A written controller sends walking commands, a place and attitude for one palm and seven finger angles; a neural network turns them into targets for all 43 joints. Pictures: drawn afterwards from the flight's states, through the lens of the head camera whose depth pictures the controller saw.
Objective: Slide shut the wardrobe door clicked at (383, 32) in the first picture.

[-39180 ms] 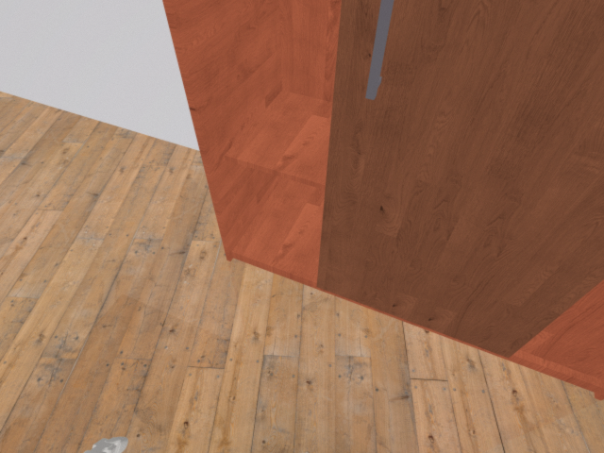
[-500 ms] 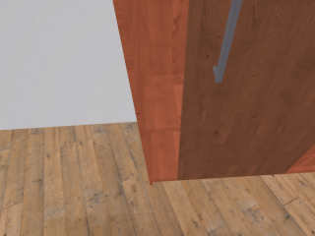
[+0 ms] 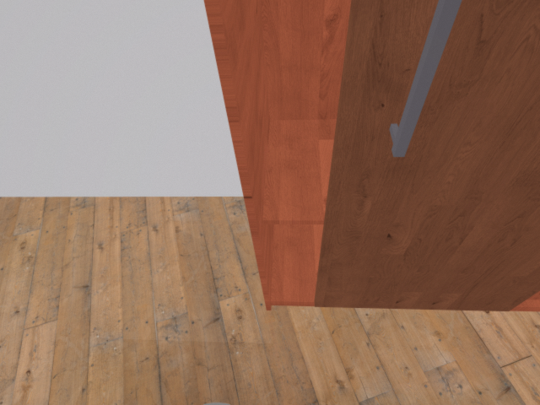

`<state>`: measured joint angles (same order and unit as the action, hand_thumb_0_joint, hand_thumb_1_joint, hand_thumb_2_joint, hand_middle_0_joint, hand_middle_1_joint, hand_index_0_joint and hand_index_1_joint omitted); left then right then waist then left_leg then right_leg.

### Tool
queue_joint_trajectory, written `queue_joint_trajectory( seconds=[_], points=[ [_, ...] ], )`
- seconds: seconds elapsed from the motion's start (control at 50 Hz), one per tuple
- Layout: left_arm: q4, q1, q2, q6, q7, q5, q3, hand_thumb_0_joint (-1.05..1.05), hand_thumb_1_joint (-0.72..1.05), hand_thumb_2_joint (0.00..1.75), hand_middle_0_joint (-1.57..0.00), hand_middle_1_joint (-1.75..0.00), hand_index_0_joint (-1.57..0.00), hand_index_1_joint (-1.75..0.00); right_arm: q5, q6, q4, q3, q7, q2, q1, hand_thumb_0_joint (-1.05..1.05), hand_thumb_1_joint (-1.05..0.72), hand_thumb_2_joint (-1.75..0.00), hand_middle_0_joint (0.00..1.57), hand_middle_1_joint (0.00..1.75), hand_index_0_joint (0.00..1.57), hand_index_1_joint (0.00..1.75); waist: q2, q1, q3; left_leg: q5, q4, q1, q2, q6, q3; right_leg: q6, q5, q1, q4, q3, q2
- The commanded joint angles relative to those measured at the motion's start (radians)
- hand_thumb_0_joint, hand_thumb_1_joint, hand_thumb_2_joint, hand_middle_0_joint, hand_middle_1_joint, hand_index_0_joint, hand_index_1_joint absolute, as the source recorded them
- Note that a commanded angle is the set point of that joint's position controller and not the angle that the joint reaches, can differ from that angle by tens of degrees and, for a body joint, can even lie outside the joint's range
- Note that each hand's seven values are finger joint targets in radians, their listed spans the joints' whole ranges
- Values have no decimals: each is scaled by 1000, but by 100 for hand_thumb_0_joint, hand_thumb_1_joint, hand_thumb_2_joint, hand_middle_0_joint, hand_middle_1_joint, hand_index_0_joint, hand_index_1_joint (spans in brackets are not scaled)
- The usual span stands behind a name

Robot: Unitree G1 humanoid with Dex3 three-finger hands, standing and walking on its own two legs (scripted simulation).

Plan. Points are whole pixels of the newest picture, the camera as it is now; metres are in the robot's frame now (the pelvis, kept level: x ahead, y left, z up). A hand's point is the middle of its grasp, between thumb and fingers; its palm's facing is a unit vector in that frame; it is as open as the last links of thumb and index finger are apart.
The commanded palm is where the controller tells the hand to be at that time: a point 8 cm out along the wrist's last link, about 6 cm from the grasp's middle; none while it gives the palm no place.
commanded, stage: come to a stop and stand still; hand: right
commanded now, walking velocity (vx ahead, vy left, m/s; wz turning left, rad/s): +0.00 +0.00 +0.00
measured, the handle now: (425, 50) +0.49 -0.16 +0.26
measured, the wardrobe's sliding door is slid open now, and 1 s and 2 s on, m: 0.16 0.16 0.16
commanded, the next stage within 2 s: look again from close up in 1.66 s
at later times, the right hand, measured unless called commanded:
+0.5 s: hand out of the picture +0.00 -0.11 -0.18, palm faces +0.05 +0.98 -0.18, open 7.3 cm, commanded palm none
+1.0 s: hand out of the picture +0.03 -0.14 -0.18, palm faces +0.07 +0.97 -0.23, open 7.3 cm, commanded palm none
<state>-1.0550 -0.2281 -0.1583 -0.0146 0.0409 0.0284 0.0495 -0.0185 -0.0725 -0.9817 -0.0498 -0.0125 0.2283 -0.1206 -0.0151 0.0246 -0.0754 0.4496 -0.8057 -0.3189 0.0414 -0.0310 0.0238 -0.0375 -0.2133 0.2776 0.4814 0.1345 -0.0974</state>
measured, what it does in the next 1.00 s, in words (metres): steps on the spot: left foot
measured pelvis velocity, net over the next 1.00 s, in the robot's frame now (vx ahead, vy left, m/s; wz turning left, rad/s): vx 0.02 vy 0.04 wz -0.05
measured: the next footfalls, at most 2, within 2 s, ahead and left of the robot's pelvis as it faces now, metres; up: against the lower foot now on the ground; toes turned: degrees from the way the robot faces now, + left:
left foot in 0.08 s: -0.01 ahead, +0.18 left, +0.00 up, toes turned +0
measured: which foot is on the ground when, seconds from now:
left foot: up 0.00-0.06, down 0.08-1.00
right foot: down 0.00-1.00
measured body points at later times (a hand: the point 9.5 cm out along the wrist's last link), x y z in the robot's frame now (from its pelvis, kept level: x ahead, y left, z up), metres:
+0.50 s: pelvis +0.01 +0.06 +0.00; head +0.02 +0.06 +0.45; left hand +0.00 +0.28 -0.17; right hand +0.00 -0.16 -0.17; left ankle -0.05 +0.18 -0.74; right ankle +0.03 -0.09 -0.74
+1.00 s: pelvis +0.02 +0.04 -0.01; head +0.05 +0.05 +0.43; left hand +0.08 +0.28 -0.17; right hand +0.02 -0.19 -0.16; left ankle -0.05 +0.18 -0.74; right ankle +0.03 -0.09 -0.74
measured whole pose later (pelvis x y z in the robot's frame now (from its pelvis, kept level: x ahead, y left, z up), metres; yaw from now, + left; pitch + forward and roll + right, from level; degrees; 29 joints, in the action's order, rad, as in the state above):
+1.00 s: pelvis +0.02 +0.04 -0.01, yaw -3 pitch +1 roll +0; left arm -0.99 -0.25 -0.18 0.01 0.04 0.02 0.04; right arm -0.02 0.02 -1.04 -0.02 -0.04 0.15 -0.30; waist 0.03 0.01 -0.02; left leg 0.40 -0.52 -0.14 0.04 -0.03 0.05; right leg 0.03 -0.28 0.32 0.59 0.08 -0.08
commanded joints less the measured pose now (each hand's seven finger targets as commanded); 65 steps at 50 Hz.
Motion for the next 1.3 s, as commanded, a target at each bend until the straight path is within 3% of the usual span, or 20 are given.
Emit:
queue_joint_trajectory(
  seconds=[0.0,0.02,0.04,0.06,0.08,0.1,0.12,0.16,0.2,0.3,0.78,0.8,0.82,0.84,0.86,0.92,0.98,1.04,1.2,1.28],
  points=[
    [21,-78,-192,2,-5,-3,43,0,90,90,-20,-30,-20,-30,3,32,10,-3,-2,46,-129,0,-90,-90,20,30,20,30,155,-30,131,-210,360,188,-24,24,45,-54,278,-51,-59,-174,-148],
    [29,-89,-158,3,-10,-8,40,0,90,90,-20,-30,-20,-30,2,42,5,-6,-7,77,-140,0,-90,-90,20,30,20,30,75,-27,124,-284,442,251,35,51,-37,-11,160,21,-18,-161,-102],
    [39,-78,-100,0,-15,-15,26,0,90,90,-20,-30,-20,-30,-2,53,2,-8,-12,121,-121,0,-90,-90,20,30,20,30,-82,-12,88,-314,489,205,177,106,-181,43,-41,80,28,-75,-12],
    [42,-77,-61,-7,-22,-17,12,0,90,90,-20,-30,-20,-30,-2,57,7,0,-10,143,-76,0,-90,-90,20,30,20,30,-142,9,67,-277,528,72,252,150,-215,56,-149,21,59,-54,48],
    [41,-73,-52,-5,-29,-14,6,0,90,90,-20,-30,-20,-30,-3,59,3,6,-6,139,-49,0,-90,-90,20,30,20,30,-59,25,63,-286,488,-1,218,130,-179,47,-67,-55,31,-68,61],
    [21,-91,-48,-5,-26,-5,2,0,90,90,-20,-30,-20,-30,1,72,-17,12,-10,99,-37,0,-90,-90,20,30,20,30,-159,35,80,-382,456,35,130,99,-120,43,51,-68,7,-73,54],
    [3,-107,-82,3,-24,-4,4,0,90,90,-20,-30,-20,-30,6,78,-29,18,-11,84,-50,0,-90,-90,20,30,20,30,-180,19,103,-443,423,85,105,77,-86,41,149,-85,-5,-87,32],
    [-23,-101,-111,14,-21,-9,3,0,90,90,-20,-30,-20,-30,13,79,-53,25,-14,64,-86,0,-90,-90,20,30,20,30,-89,3,118,-378,416,97,80,50,-54,35,210,-132,-39,-108,-13],
    [-41,-85,-99,13,-20,-9,-3,0,90,90,-20,-30,-20,-30,13,77,-74,26,-14,50,-103,0,-90,-90,20,30,20,30,-37,-8,37,-274,460,77,67,50,-64,36,151,-99,-69,-109,-17],
    [-65,-94,-81,9,-20,-8,-9,0,90,90,-20,-30,-20,-30,14,85,-102,30,-15,40,-137,0,-90,-90,20,30,20,30,-41,-8,-6,-215,518,64,69,57,-80,42,91,-104,-87,-99,-9],
    [-72,-80,-70,25,2,-12,-14,0,90,90,-20,-30,-20,-30,9,96,-164,38,-22,-14,-272,0,-90,-90,20,30,20,30,2,-16,20,-473,490,140,72,45,-38,34,243,-174,-65,-97,-21],
    [73,19,-161,25,-15,-15,-12,0,90,90,-20,-30,-20,-30,1,117,-81,44,-20,162,-247,0,-90,-90,20,30,20,30,122,-10,-121,-376,509,24,56,59,-52,31,110,-99,-16,-125,28],
    [88,-1,-133,38,-9,-1,8,0,90,90,-20,-30,-20,-30,3,113,-64,16,-31,88,-218,0,-90,-90,20,30,20,30,274,-4,-7,-327,414,21,81,72,-67,25,163,-96,14,-113,-2],
    [86,-34,-105,44,-2,0,4,0,90,90,-20,-30,-20,-30,4,119,-61,21,-32,61,-234,0,-90,-90,20,30,20,30,262,-4,101,-385,382,71,65,77,-43,18,299,-121,48,-133,-23],
    [90,-69,-104,49,1,-4,5,0,90,90,-20,-30,-20,-30,-1,122,-58,18,-33,37,-267,0,-90,-90,20,30,20,30,164,-8,174,-485,355,101,58,76,-38,14,443,-142,89,-140,-39],
    [112,-96,-126,41,2,-4,8,0,90,90,-20,-30,-20,-30,0,109,-27,9,-36,34,-277,0,-90,-90,20,30,20,30,-85,-18,173,-697,321,169,73,71,-31,5,430,-66,124,-118,-22],
    [131,-83,-128,37,1,-5,11,0,90,90,-20,-30,-20,-30,-2,95,19,5,-38,51,-269,0,-90,-90,20,30,20,30,-65,-22,149,-721,276,171,75,68,-29,-1,420,-54,105,-97,-5],
    [134,-75,-139,29,-5,-4,14,0,90,90,-20,-30,-20,-30,0,85,45,5,-38,65,-253,0,-90,-90,20,30,20,30,-20,-23,129,-579,277,123,64,60,-22,-4,435,-84,95,-110,-18],
    [123,-33,-143,13,-26,-6,2,0,90,90,-20,-30,-20,-30,0,73,59,19,-30,87,-208,0,-90,-90,20,30,20,30,-9,-25,-6,-181,386,46,52,47,-35,8,55,-8,-25,-136,-13],
    [107,-39,-141,15,-30,-8,-4,0,90,90,-20,-30,-20,-30,-1,78,43,23,-29,86,-215,0,-90,-90,20,30,20,30,2,-22,-8,-157,413,41,59,45,-37,15,4,-24,-56,-137,-12]
  ],
)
